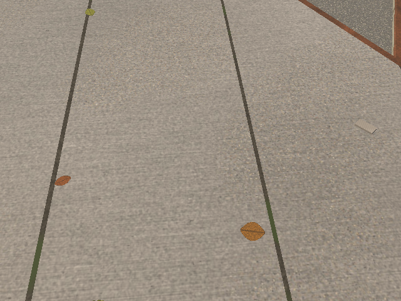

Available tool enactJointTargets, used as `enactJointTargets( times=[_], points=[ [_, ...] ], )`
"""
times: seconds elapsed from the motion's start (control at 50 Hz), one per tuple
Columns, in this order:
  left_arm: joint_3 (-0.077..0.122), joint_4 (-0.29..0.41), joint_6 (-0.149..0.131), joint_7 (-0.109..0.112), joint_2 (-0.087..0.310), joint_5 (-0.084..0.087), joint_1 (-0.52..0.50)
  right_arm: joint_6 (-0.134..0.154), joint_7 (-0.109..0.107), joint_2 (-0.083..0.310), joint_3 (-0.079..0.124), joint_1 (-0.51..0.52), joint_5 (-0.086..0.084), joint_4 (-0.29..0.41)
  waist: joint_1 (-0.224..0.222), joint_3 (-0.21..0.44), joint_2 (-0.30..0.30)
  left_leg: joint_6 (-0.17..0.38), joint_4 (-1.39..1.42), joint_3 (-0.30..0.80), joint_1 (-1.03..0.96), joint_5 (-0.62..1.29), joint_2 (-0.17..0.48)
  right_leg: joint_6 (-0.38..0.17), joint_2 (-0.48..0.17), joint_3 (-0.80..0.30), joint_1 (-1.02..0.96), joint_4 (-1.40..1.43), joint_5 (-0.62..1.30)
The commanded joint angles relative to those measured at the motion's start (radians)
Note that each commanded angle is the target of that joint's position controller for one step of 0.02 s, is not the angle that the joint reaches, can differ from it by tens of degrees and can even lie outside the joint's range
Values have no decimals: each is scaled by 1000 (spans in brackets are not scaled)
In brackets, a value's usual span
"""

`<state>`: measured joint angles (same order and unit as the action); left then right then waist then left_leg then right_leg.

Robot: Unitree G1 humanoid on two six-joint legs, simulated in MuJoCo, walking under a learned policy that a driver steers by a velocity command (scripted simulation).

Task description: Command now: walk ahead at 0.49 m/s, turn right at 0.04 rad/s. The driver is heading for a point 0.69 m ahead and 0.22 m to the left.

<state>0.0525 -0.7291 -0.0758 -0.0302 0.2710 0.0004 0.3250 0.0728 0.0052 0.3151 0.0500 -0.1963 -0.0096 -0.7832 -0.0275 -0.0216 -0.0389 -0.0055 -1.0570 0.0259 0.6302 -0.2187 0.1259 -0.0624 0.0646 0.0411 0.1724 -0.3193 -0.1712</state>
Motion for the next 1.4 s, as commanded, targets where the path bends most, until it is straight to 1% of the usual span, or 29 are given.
enactJointTargets(
  times=[0.02, 0.18, 0.24, 0.28, 0.3, 0.32, 0.34, 0.36, 0.38, 0.44, 0.52, 0.7, 0.76, 0.8, 0.82, 0.84, 0.86, 0.88, 0.92, 1.0, 1.12, 1.2, 1.24, 1.26, 1.28, 1.3, 1.32, 1.36, 1.4],
  points=[
    [37, 54, -26, 11, 140, 2, -48, 0, 1, 40, 6, 7, 12, 59, 33, -17, 82, -20, 137, 29, 69, 158, 32, -184, -264, -188, -8, 196, 217],
    [51, -29, 1, 28, 188, 22, 77, 27, 44, 37, -7, 249, -5, 141, -44, -68, 80, 24, 511, -2, 25, 310, -44, -133, -299, -131, -162, 156, 201],
    [58, -47, 19, 36, 204, 23, 75, 29, 51, 67, 5, 210, -2, 143, -6, -27, 108, 63, 548, -27, -52, 181, -79, -104, -320, -134, -255, 57, 403],
    [49, -45, 32, 42, 194, 15, 55, 27, 37, 133, 41, -11, 2, 84, 111, 125, 113, 115, 564, -81, -380, 174, -134, -59, -249, -75, -212, -222, 670],
    [26, -21, 32, 48, 146, -7, 71, 23, 26, 205, 61, -190, 11, 52, 170, 283, 19, 178, 513, 108, -701, 227, 37, -21, -191, -38, -6, -532, 407],
    [-11, -11, 10, 32, 14, -1, 225, 20, 31, 273, 74, -234, 8, 31, 84, 422, -252, 352, 617, 612, -1051, -34, 260, 49, 3, -67, 412, -888, -337],
    [9, -24, -10, 28, 118, 21, 141, 19, 31, 169, 50, -240, -7, 37, 146, 407, -158, 324, 737, 719, -1037, -212, 247, 39, -25, -195, 530, -985, -412],
    [25, 14, -20, 25, 171, 46, 25, 20, 26, 137, 37, -167, -4, 45, 141, 239, -105, 277, 761, 568, -906, -198, 218, 28, -78, -168, 598, -992, -330],
    [21, 30, -25, 30, 163, 40, -34, 19, 24, 120, 30, -96, 4, 56, 110, 150, -18, 253, 778, 459, -756, -99, 184, 26, -130, -134, 573, -946, -238],
    [25, 20, -5, 32, 127, 15, -10, 30, 27, 68, 16, -20, 25, 61, 27, 76, -40, 249, 853, 290, -515, 119, 108, 39, -194, -132, 431, -828, -125],
    [15, 37, 18, 37, 90, 3, -68, 40, 18, 104, 27, -43, 12, 28, 20, 15, -15, 268, 925, 169, -451, 236, 94, 80, -212, -110, 475, -679, -14],
    [2, 116, -22, 3, 66, 12, -369, 0, -6, 145, 38, -195, -13, -41, 118, -45, -10, 214, 860, 128, -555, 231, 69, 93, -127, -76, 427, -221, 246],
    [15, 116, -36, -7, 102, 13, -348, -16, -17, 156, 47, -196, -15, -48, 82, -27, -43, 189, 779, 189, -612, 256, 103, 66, -109, -90, 354, -160, 155],
    [42, 71, -43, 1, 151, 10, -186, -23, -19, 144, 43, -173, -11, -42, -11, 65, -47, 151, 609, 165, -576, 406, 52, 21, -85, -57, 101, -111, 125],
    [61, 43, -45, 11, 204, -6, -23, -20, -17, 93, 23, -159, 3, -20, -85, 209, -8, 115, 371, 127, -439, 314, -7, -35, -192, -142, -180, -171, 147],
    [87, 25, -33, 18, 296, -20, 87, -4, -16, -5, -5, -269, -2, 11, -71, 377, 226, 36, -5, 18, -56, -54, -157, -171, -445, -524, -580, -147, 0],
    [69, 23, -25, 16, 227, -11, 99, 8, -14, 38, 1, -266, -19, 10, -80, 416, 311, 29, -167, 103, 82, -374, -155, -205, -498, -749, -586, -26, -154],
    [48, 25, -22, 19, 161, -3, 41, 8, -13, 123, 27, -189, -38, 24, -82, 256, 220, 32, -232, 118, 150, -309, -100, -161, -464, -614, -463, 2, -225],
    [29, 20, -19, 19, 101, -2, -72, -3, -15, 111, 33, -102, -23, 46, -34, 88, 137, 27, -179, 77, 115, -169, -31, -123, -388, -394, -210, 66, -107],
    [33, -8, -43, 16, 97, -15, -153, -48, -16, 37, 31, -117, -15, 56, 41, -8, 132, 0, -68, 72, -13, -83, -4, -134, -339, -160, 13, 154, 262],
    [45, -61, -24, 35, 150, -1, -137, -37, 11, -8, 8, 12, 7, 102, 15, 29, 114, -8, 361, -12, -161, 220, -60, -117, -276, 49, 2, 112, 561],
    [54, -101, -1, 40, 186, 29, -124, -35, 25, 43, 23, 47, 16, 127, 33, 55, 127, 38, 496, -7, -224, 191, -83, -82, -318, 19, -93, -5, 521],
    [46, -120, 7, 41, 161, 27, -106, -35, 14, 95, 48, -47, 27, 92, 79, 107, 81, 80, 606, -32, -412, 322, -122, -26, -254, 43, -70, -183, 489],
    [30, -116, 4, 41, 123, -4, -61, -36, 1, 177, 67, -105, 35, 91, 84, 189, -39, 123, 575, 91, -587, 792, 7, 35, -182, 91, 24, -368, 262],
    [-7, -124, 6, 28, 37, -27, 66, -46, -9, 184, 53, -92, 55, 102, 24, 314, -236, 319, 541, 370, -846, 1027, 245, 108, -81, 51, 272, -661, -438],
    [-1, -150, 22, 24, 76, -3, 60, -50, -1, 97, 28, -85, 34, 100, 50, 399, -163, 357, 594, 424, -786, 812, 258, 118, -101, -87, 270, -742, -557],
    [12, -131, 39, 25, 126, 22, -25, -48, 8, 71, 20, -43, 23, 98, 59, 294, -106, 321, 637, 357, -698, 656, 200, 119, -120, -92, 311, -770, -531],
    [17, -131, 71, 50, 123, 10, -86, -46, 11, 62, 16, 56, 21, 95, 32, 168, -52, 256, 700, 290, -532, 403, 147, 122, -152, -94, 328, -706, -441],
    [18, -144, 94, 65, 113, 5, -68, -52, 3, 74, 22, 122, 36, 91, -6, 133, -93, 232, 757, 233, -376, 264, 102, 132, -147, -79, 207, -604, -353]
  ],
)
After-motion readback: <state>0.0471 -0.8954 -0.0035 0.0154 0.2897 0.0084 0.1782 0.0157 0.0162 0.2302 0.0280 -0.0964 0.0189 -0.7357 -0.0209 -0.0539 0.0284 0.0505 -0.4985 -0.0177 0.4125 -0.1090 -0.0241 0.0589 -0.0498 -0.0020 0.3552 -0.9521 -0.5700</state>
